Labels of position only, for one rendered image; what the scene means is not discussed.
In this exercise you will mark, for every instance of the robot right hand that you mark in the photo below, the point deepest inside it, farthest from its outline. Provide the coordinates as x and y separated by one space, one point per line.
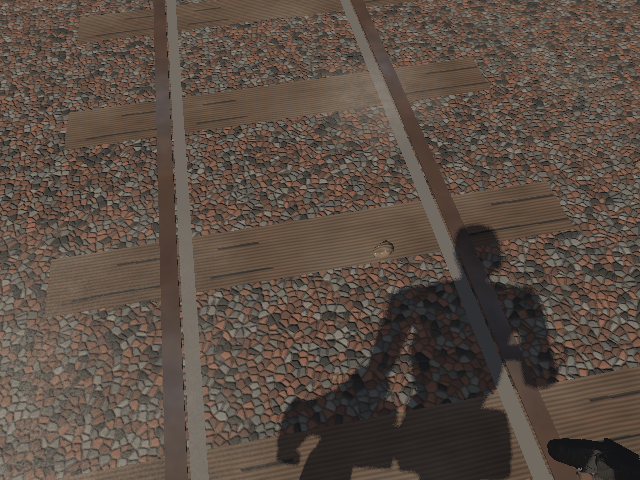
610 460

